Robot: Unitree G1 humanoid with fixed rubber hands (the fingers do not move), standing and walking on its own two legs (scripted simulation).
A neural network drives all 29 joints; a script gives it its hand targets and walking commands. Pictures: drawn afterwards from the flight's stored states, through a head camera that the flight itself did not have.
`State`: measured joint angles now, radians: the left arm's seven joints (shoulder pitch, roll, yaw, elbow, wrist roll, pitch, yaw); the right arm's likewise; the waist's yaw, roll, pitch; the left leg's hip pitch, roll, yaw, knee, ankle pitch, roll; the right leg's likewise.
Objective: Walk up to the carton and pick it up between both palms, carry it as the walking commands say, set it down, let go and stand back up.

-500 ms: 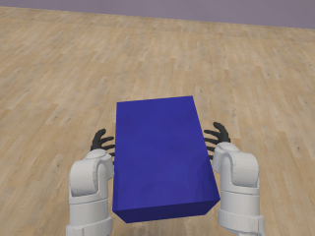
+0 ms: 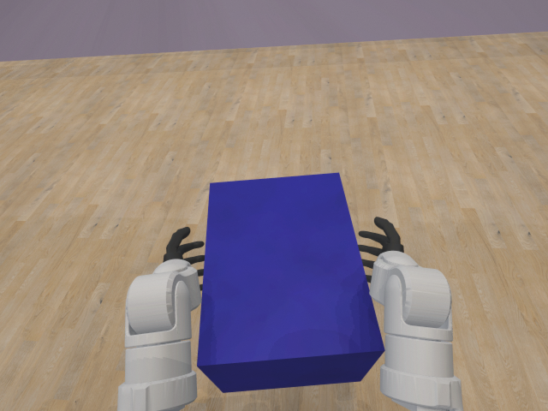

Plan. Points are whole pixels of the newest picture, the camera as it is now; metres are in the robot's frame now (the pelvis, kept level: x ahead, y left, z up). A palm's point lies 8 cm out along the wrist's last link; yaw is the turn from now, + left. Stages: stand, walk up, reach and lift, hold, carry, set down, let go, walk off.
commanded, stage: carry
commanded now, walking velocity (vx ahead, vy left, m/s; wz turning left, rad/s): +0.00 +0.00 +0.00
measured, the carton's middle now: (282, 279) +0.34 -0.01 +0.01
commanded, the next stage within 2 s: none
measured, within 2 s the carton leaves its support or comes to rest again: neither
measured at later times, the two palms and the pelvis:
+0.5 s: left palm (143, 354) +0.20 +0.16 +0.09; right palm (387, 315) +0.22 -0.13 +0.10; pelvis -0.08 +0.00 -0.01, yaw +1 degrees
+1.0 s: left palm (100, 396) +0.16 +0.20 +0.08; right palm (354, 357) +0.17 -0.08 +0.10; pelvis -0.12 +0.05 -0.01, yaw +2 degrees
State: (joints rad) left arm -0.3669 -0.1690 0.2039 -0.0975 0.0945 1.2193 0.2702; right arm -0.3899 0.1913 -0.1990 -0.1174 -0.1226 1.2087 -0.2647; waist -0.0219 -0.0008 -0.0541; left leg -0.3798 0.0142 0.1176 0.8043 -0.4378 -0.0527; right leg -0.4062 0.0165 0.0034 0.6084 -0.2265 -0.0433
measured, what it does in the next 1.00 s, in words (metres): walks backwards: left foot, then right foot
